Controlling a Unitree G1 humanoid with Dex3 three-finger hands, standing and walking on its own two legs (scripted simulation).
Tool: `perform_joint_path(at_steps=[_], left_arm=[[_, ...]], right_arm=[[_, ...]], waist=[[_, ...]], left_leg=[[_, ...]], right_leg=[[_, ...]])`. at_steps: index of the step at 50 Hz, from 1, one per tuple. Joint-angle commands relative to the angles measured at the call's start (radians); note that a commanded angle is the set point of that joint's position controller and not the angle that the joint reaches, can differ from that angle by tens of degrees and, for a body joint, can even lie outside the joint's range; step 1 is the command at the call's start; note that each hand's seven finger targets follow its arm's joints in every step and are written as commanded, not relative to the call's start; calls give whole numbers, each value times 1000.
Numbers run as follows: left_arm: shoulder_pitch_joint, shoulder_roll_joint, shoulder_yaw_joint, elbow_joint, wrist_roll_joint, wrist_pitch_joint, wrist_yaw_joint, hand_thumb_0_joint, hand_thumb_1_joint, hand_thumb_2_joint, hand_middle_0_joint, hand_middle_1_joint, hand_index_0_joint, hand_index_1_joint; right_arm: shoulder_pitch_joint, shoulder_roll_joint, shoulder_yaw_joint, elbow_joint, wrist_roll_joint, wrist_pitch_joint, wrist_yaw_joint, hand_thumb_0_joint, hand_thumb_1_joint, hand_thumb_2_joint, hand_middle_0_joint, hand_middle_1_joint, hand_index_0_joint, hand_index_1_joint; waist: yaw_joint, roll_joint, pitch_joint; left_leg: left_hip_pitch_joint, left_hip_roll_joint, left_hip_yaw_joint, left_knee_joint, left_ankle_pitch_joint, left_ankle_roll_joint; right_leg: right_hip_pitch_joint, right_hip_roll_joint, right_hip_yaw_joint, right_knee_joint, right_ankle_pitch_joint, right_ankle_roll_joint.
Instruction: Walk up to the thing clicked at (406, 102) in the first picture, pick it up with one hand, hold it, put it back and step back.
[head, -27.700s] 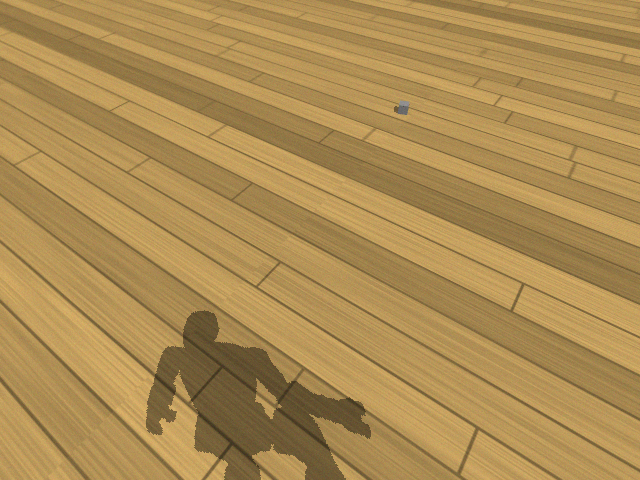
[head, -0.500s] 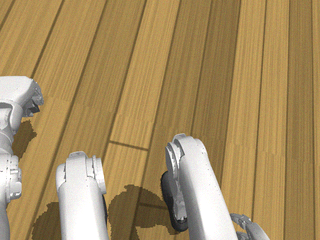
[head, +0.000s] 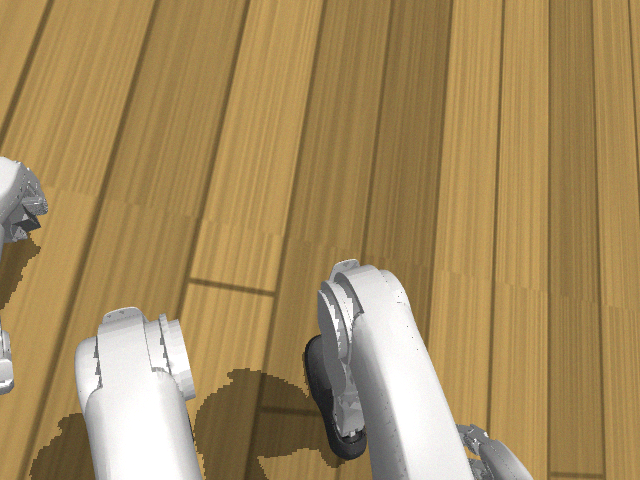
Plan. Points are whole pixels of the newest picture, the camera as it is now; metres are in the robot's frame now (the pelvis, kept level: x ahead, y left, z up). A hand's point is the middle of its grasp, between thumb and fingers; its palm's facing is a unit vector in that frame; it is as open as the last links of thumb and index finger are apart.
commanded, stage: rest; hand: left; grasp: from above
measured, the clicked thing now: (2, 211) +0.46 +0.32 -0.24
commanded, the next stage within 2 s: open in 0.96 s
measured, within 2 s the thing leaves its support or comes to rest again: rests again in 0.48 s
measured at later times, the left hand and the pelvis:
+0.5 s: hand (19, 223) +0.44 +0.30 -0.24, palm faces -0.47 -0.07 -0.88, open 5.2 cm; pelvis +0.00 +0.00 -0.01, yaw -2 degrees
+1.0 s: hand (16, 223) +0.45 +0.31 -0.24, palm faces -0.48 -0.09 -0.87, open 5.2 cm; pelvis +0.00 +0.01 -0.01, yaw -4 degrees
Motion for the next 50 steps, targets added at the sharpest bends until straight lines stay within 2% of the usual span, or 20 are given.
perform_joint_path(at_steps=[1,5,7,11,14,16,18,20,25,28,29,31,32,34,37,38,41,45,46,50], left_arm=[[-299,230,17,-94,-23,8,47,0,910,307,-1212,-272,-1242,-241],[-285,273,37,-121,-24,-1,52,0,928,306,-1226,-273,-1258,-241],[-284,233,18,-53,-23,-1,50,0,967,299,-1243,-281,-1279,-244],[-282,302,45,-89,-17,-21,72,0,955,296,-1241,-282,-1276,-245],[-271,290,43,-44,-6,-22,92,0,976,340,-1257,-299,-1288,-267],[-291,298,36,-58,-2,-22,106,0,959,340,-1255,-280,-1282,-253],[-296,295,27,-38,-2,-17,116,0,979,314,-1258,-290,-1292,-255],[-283,319,48,-61,-2,-12,129,0,975,333,-1273,-259,-1297,-234],[-281,292,24,-14,-11,8,139,0,971,305,-1254,-285,-1287,-250],[-265,331,46,-17,-14,14,140,0,957,292,-1244,-267,-1277,-233],[-263,301,24,-14,-20,17,135,0,938,315,-1245,-255,-1269,-230],[-259,345,56,-14,-17,15,133,0,960,298,-1248,-267,-1279,-235],[-275,313,32,-13,-23,15,129,0,940,280,-1238,-257,-1269,-226],[-250,342,55,-3,-21,16,130,0,947,297,-1240,-267,-1270,-236],[-256,303,17,14,-26,8,123,0,959,303,-1254,-264,-1282,-236],[-251,330,36,22,-26,8,125,0,932,297,-1246,-241,-1268,-218],[-259,311,8,20,-29,-2,125,0,919,236,-1221,-238,-1254,-204],[-242,341,21,45,-22,-8,134,0,900,259,-1219,-228,-1244,-203],[-277,299,-14,55,-18,-9,131,0,910,262,-1224,-235,-1250,-208],[-275,329,-6,38,-19,-17,147,0,903,241,-1218,-228,-1246,-200]], right_arm=[[198,-279,-79,-6,-2,-4,-5,0,-904,-897,200,300,200,300],[196,-283,-65,-9,-9,-8,-2,0,-905,-897,200,300,200,300],[195,-293,-61,-10,-19,-13,5,0,-905,-897,200,300,200,300],[178,-294,-42,-16,-25,-20,8,0,-906,-898,200,300,200,300],[170,-309,-36,-22,-39,-24,12,0,-905,-898,200,300,200,300],[162,-303,-29,-14,-36,-28,14,0,-906,-898,200,300,200,300],[160,-303,-21,-10,-47,-40,21,0,-908,-899,200,300,200,300],[159,-316,-22,-11,-48,-44,22,0,-905,-898,200,300,200,300],[144,-315,-12,-8,-58,-61,36,0,-910,-901,200,300,200,300],[143,-332,-7,-23,-60,-67,38,0,-909,-900,200,300,200,300],[140,-331,-7,-12,-56,-67,38,0,-909,-901,200,300,200,300],[147,-343,-10,-16,-61,-71,41,0,-908,-900,200,300,200,300],[132,-345,-7,-30,-60,-76,42,0,-910,-902,200,300,200,300],[147,-350,-9,-20,-60,-75,46,0,-910,-901,200,300,200,300],[130,-351,1,-43,-60,-79,51,0,-911,-902,200,300,200,300],[145,-348,5,-26,-62,-79,52,0,-912,-903,200,300,200,300],[131,-341,15,-36,-64,-79,51,0,-912,-902,200,300,200,300],[130,-355,16,-40,-62,-76,50,0,-912,-904,200,300,200,300],[126,-349,28,-41,-68,-81,54,0,-913,-904,200,300,200,300],[119,-356,34,-42,-68,-82,52,0,-912,-904,200,300,200,300]], waist=[[-21,377,-650],[-3,408,-703],[-51,357,-615],[-18,407,-659],[-52,384,-622],[-40,407,-627],[-56,411,-600],[-44,405,-629],[-66,427,-595],[-65,420,-609],[-58,417,-588],[-70,433,-598],[-74,419,-578],[-73,413,-583],[-83,401,-550],[-86,396,-562],[-79,413,-555],[-80,403,-545],[-102,395,-511],[-91,407,-533]], left_leg=[[525,4,129,-252,203,56],[561,7,127,-241,257,53],[519,9,121,-215,234,54],[532,13,120,-220,236,55],[518,13,115,-202,234,54],[525,15,112,-206,218,53],[512,17,112,-201,199,54],[524,17,108,-202,216,55],[526,23,101,-194,229,50],[522,21,101,-187,247,52],[514,21,99,-192,235,48],[540,23,93,-190,254,47],[526,23,92,-182,243,46],[528,25,87,-187,246,48],[500,25,84,-183,235,48],[500,26,82,-182,238,51],[505,25,79,-199,209,48],[490,28,72,-201,200,49],[488,25,72,-192,196,46],[495,27,66,-207,200,47]], right_leg=[[304,11,-137,-206,231,-99],[361,13,-137,-192,280,-95],[311,15,-152,-190,261,-97],[363,21,-146,-190,271,-92],[345,23,-159,-183,271,-93],[338,26,-156,-180,261,-95],[339,29,-158,-178,251,-92],[360,30,-163,-180,266,-89],[342,35,-170,-162,284,-91],[377,33,-172,-166,304,-88],[350,33,-177,-163,286,-93],[364,33,-179,-159,302,-90],[350,32,-182,-161,291,-93],[369,34,-184,-164,296,-89],[355,36,-188,-168,285,-91],[379,38,-185,-164,296,-87],[366,39,-189,-172,266,-88],[372,43,-190,-172,258,-88],[334,40,-198,-160,255,-91],[362,45,-198,-174,261,-87]])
